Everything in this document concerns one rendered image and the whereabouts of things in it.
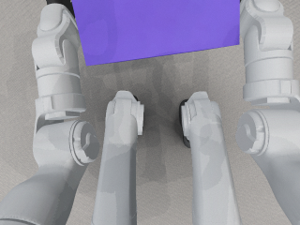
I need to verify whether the carton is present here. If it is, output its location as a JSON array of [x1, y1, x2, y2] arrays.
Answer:
[[71, 0, 240, 66]]

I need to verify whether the left robot hand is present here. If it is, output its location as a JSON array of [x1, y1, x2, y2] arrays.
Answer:
[[46, 0, 75, 19]]

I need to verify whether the robot right foot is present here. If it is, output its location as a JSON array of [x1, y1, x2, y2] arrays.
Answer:
[[179, 99, 191, 148]]

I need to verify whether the robot right forearm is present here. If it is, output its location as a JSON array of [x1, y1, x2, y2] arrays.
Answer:
[[239, 0, 300, 112]]

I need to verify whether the robot right upper arm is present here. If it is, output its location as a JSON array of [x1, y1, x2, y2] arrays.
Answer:
[[235, 109, 300, 225]]

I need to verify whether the robot left forearm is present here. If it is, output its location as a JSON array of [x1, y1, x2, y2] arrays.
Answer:
[[31, 3, 87, 160]]

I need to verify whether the robot left upper arm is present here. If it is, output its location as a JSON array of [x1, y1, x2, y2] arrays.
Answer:
[[0, 119, 100, 225]]

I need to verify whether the robot left shin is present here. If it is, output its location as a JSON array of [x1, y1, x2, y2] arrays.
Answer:
[[105, 90, 138, 124]]

